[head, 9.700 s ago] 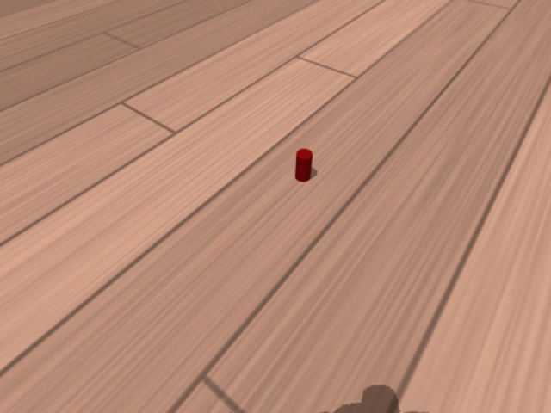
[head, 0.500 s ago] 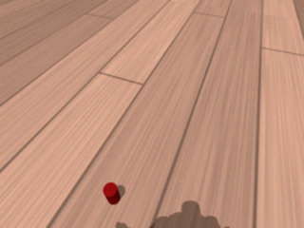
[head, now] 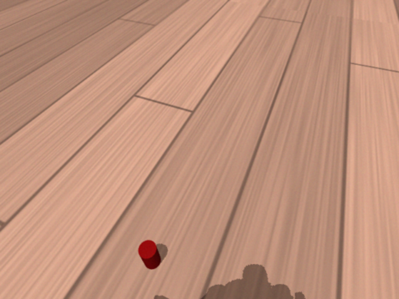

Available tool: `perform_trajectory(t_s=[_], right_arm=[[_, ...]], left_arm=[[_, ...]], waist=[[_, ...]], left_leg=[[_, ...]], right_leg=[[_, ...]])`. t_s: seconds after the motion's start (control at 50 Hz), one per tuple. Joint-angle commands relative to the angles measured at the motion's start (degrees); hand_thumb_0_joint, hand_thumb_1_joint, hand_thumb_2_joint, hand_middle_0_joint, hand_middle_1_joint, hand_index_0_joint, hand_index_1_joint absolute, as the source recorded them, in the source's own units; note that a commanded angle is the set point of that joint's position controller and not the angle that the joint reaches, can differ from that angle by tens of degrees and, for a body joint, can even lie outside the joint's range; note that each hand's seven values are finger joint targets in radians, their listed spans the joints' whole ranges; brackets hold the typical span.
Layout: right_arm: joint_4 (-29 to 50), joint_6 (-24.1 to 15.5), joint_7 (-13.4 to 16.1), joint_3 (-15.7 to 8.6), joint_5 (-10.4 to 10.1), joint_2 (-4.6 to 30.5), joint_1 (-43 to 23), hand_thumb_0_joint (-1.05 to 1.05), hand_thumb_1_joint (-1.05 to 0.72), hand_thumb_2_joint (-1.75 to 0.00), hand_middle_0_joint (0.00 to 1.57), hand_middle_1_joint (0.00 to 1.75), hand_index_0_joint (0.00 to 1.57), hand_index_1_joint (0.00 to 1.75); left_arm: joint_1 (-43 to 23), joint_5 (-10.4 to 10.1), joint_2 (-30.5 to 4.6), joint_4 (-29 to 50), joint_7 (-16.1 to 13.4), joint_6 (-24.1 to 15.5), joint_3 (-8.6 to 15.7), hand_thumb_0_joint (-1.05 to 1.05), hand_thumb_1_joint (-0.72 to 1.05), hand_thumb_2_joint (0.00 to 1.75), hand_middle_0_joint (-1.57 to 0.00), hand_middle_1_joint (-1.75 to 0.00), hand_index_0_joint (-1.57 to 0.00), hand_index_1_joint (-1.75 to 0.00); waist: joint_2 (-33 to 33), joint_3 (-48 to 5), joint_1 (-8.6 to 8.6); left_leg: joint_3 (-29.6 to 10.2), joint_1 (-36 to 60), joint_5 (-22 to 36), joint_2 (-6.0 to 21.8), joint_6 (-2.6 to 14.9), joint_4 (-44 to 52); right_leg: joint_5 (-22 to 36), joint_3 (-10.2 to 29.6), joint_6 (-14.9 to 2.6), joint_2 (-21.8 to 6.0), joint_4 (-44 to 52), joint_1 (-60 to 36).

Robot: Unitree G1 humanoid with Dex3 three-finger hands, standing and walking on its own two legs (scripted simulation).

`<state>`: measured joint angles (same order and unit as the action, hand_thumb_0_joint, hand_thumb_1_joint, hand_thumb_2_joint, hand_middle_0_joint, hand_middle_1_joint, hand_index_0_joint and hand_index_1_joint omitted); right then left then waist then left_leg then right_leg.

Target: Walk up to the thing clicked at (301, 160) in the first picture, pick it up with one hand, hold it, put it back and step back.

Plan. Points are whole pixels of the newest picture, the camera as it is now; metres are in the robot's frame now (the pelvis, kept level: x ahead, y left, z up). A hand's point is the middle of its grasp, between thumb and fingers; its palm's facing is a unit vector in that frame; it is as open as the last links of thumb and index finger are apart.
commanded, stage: stand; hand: left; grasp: from the side
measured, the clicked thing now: (150, 255) +0.44 +0.24 -0.70
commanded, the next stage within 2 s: go down in 0.88 s
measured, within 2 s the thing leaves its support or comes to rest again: neither
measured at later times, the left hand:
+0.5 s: hand out of the picture +0.08 +0.25 -0.15, palm faces -0.03 -0.94 -0.35, open 7.4 cm
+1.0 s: hand out of the picture +0.07 +0.25 -0.15, palm faces -0.03 -0.94 -0.35, open 7.4 cm
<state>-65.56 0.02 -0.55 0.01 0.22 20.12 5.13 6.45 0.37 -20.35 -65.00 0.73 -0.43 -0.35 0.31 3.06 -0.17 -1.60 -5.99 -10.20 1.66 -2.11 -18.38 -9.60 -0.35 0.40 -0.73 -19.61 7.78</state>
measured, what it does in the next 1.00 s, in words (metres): stands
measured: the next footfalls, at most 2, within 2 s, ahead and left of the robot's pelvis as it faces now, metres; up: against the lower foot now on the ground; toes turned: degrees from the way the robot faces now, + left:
none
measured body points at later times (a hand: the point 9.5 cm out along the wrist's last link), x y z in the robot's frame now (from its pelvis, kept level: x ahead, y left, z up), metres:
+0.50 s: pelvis +0.00 +0.00 +0.00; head +0.00 -0.01 +0.45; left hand +0.09 +0.30 -0.13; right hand +0.07 -0.30 -0.14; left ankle +0.00 +0.14 -0.75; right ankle +0.01 -0.12 -0.75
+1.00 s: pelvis +0.00 +0.00 +0.00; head +0.00 -0.01 +0.45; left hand +0.07 +0.30 -0.13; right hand +0.07 -0.30 -0.14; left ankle +0.00 +0.14 -0.75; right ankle +0.01 -0.12 -0.75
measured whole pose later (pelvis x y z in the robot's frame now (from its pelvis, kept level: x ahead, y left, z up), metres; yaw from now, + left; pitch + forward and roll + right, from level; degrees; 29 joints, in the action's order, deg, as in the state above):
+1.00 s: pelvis +0.00 +0.00 +0.00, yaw +0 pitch -3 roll +0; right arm -65.0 0.1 -0.4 0.2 0.4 20.3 7.1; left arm 7.0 0.5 -20.3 -64.3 0.7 -0.4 -0.3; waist 0.5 2.9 0.1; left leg -1.5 -5.6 -10.4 2.0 -2.3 -18.6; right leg -9.7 -0.2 0.2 -0.4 -19.8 7.4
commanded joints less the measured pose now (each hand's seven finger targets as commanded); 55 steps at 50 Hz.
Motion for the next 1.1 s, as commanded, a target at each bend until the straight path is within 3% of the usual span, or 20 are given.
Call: perform_trajectory(t_s=[0.0,0.18,0.56,0.72,0.88,0.94,0.96,0.98,1.0,1.02,1.04,1.06,1.08], right_arm=[[3.6,-1.4,0.7,-2.4,0.1,12.0,-2.1,0.0,-0.9,-0.9,0.2,0.3,0.2,0.3],[3.5,-1.3,0.9,-2.4,0.1,12.4,-1.9,0.0,-0.9,-0.9,0.2,0.3,0.2,0.3],[3.9,-1.3,0.8,-2.2,0.4,12.0,-0.4,0.0,-0.9,-0.9,0.2,0.3,0.2,0.3],[3.9,-1.4,0.9,-2.3,0.3,12.3,-0.3,0.0,-0.9,-0.9,0.2,0.3,0.2,0.3],[4.0,-1.3,0.9,-2.4,0.4,12.3,0.4,0.0,-0.9,-0.9,0.2,0.3,0.2,0.3],[3.9,-1.3,0.9,-2.3,0.4,12.2,0.2,0.0,-0.9,-0.9,0.2,0.3,0.2,0.3],[3.8,-1.2,0.9,-2.2,0.3,11.9,0.3,0.0,-0.92,-0.92,0.2,0.3,0.2,0.3],[20.6,-4.7,2.1,0.4,-3.6,2.2,-0.5,0.0,-1.0,-0.93,0.2,0.3,0.2,0.3],[18.1,-5.0,2.8,-0.4,-3.6,4.6,2.1,0.0,-1.01,-0.93,0.2,0.3,0.2,0.3],[15.7,-4.4,3.0,-0.6,-3.5,5.9,4.4,0.0,-1.02,-0.94,0.2,0.3,0.2,0.3],[17.7,-4.0,2.8,-1.4,-3.5,5.7,4.3,0.0,-1.01,-0.93,0.2,0.3,0.2,0.3],[18.8,-4.2,3.2,-2.4,-3.0,5.8,5.3,0.0,-1.0,-0.93,0.2,0.3,0.2,0.3],[19.5,-4.8,3.6,-3.3,-2.7,6.0,5.8,0.0,-1.0,-0.93,0.2,0.3,0.2,0.3]], left_arm=[[-2.8,0.2,-12.4,3.6,-1.1,-1.6,2.4,0.0,0.9,0.9,-0.2,-0.3,-0.2,-0.3],[-2.1,0.0,-12.2,3.7,-1.2,-1.5,2.4,0.0,0.9,0.9,-0.2,-0.3,-0.2,-0.3],[-2.5,0.1,-12.5,4.1,-1.0,-1.4,2.7,0.0,0.9,0.9,-0.2,-0.3,-0.2,-0.3],[-2.3,0.1,-12.7,4.0,-1.0,-1.2,2.7,0.0,0.9,0.9,-0.2,-0.3,-0.2,-0.3],[-2.1,0.1,-12.6,4.3,-1.1,-1.5,2.6,0.0,0.9,0.9,-0.2,-0.3,-0.2,-0.3],[-1.9,0.2,-12.4,4.1,-1.1,-1.3,2.6,0.0,0.9,0.9,-0.2,-0.3,-0.2,-0.3],[-2.2,0.0,-12.6,4.0,-1.1,-1.2,2.7,0.0,0.82,0.82,-0.19,-0.22,-0.18,-0.22],[-22.3,-2.8,-1.1,24.1,-1.8,-6.9,2.0,0.0,0.74,0.74,-0.11,-0.14,-0.1,-0.14],[-26.9,-2.5,-7.4,23.1,-2.6,-6.8,5.0,0.0,0.66,0.66,-0.03,-0.06,-0.02,-0.06],[-13.5,-1.3,-11.0,7.2,-3.0,-3.4,8.0,0.0,0.58,0.58,-0.01,-0.01,0.0,-0.02],[-11.3,-0.9,-10.6,5.8,-2.0,-2.8,8.4,0.0,0.5,0.5,-0.01,-0.05,-0.01,-0.05],[-14.2,0.4,-12.0,7.3,-1.5,-2.8,8.7,0.0,0.42,0.42,-0.01,-0.02,-0.01,-0.03],[-18.4,1.1,-15.3,10.0,-1.4,-3.4,10.7,0.0,0.34,0.34,-0.01,-0.04,-0.01,-0.04]], waist=[[-0.6,-4.9,0.54],[0.0,-6.0,0.3],[-0.6,-2.9,0.28],[-0.8,-3.6,0.15],[-0.9,-4.6,0.53],[-0.6,-3.4,0.29],[-0.7,-2.5,0.34],[3.2,0.5,6.67],[-0.5,-3.0,4.6],[-2.9,-0.2,3.52],[-3.0,-0.6,1.75],[-2.9,-4.6,1.96],[-3.0,-8.8,1.57]], left_leg=[[-3.5,0.7,5.9,5.3,2.63,2.4],[-3.2,2.0,9.4,5.7,2.65,1.7],[-3.4,-0.8,3.4,5.3,2.62,3.2],[-3.6,0.2,3.9,5.6,2.64,3.1],[-3.3,0.7,6.1,5.5,2.72,2.5],[-3.3,0.0,4.2,5.4,2.8,2.8],[-3.6,-0.8,3.3,5.3,2.6,3.3],[4.7,-8.1,-4.8,-2.7,2.66,-1.4],[4.3,-7.8,-5.4,-2.8,2.99,-2.4],[4.4,-10.3,-5.9,-3.0,3.1,-3.1],[4.4,-12.1,-5.0,-2.6,3.08,-5.0],[4.3,-11.8,-3.3,-2.8,3.25,-6.6],[3.9,-11.5,-1.5,-2.6,3.19,-7.7]], right_leg=[[5.5,5.8,-1.4,-6.5,3.9,-0.8],[10.0,5.3,-1.5,-6.5,3.1,-2.0],[2.1,5.7,-1.55,-6.2,4.3,-0.7],[2.1,5.9,-1.72,-6.2,4.0,-0.3],[6.4,5.8,-1.7,-6.5,3.5,-1.3],[4.6,5.8,-1.72,-6.4,3.7,-0.6],[2.7,5.7,-1.65,-6.1,3.8,-0.3],[-2.7,0.8,-0.58,0.0,1.3,10.9],[-4.5,-0.2,-0.31,0.1,0.9,7.4],[-6.5,-0.8,-0.51,0.5,0.7,7.9],[-6.6,-1.1,-0.71,0.6,-1.1,8.8],[-5.0,-0.9,-0.68,0.4,-2.5,8.7],[-2.0,-0.7,-0.45,0.3,-4.2,7.6]])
